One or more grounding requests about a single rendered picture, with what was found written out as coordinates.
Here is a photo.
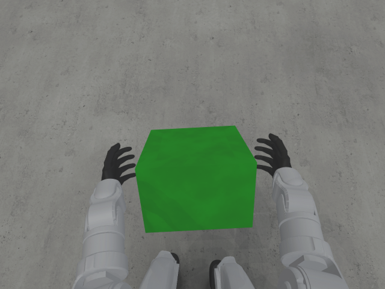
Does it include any robot right shin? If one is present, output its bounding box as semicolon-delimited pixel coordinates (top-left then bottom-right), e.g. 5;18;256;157
219;256;237;267

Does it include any robot left forearm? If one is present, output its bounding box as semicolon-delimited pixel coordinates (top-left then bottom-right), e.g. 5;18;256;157
72;179;129;289

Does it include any right robot hand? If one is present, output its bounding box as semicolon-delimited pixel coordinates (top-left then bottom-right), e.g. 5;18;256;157
254;133;292;177

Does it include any robot right upper arm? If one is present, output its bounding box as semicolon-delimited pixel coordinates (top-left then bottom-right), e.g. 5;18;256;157
277;265;349;289

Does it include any robot right forearm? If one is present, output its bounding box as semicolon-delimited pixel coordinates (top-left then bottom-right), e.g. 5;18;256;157
272;167;347;284

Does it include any carton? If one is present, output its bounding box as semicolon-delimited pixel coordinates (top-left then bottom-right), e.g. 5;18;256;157
135;126;257;233

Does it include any left robot hand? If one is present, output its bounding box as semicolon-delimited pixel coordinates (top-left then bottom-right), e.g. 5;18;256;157
101;143;136;185

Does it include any robot left foot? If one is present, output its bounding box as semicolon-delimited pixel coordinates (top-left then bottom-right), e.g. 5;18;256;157
171;253;179;274

